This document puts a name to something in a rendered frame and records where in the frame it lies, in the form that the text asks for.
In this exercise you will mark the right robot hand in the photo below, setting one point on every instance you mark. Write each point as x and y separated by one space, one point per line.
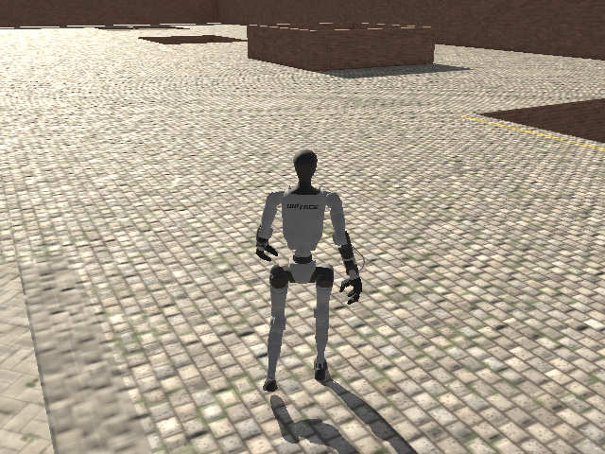
356 283

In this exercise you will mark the left robot forearm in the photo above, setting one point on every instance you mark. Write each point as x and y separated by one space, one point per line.
261 243

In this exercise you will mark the right robot upper arm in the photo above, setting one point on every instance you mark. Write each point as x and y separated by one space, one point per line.
333 201

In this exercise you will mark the right robot forearm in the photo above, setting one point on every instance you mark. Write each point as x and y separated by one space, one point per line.
348 259

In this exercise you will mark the left robot upper arm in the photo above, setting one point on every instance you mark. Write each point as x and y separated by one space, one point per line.
274 198

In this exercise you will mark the humanoid robot torso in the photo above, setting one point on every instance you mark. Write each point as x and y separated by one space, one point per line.
303 217

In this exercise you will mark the left robot hand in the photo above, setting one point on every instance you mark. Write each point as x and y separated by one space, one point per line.
269 249

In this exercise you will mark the robot right shin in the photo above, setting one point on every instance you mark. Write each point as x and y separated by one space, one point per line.
321 337

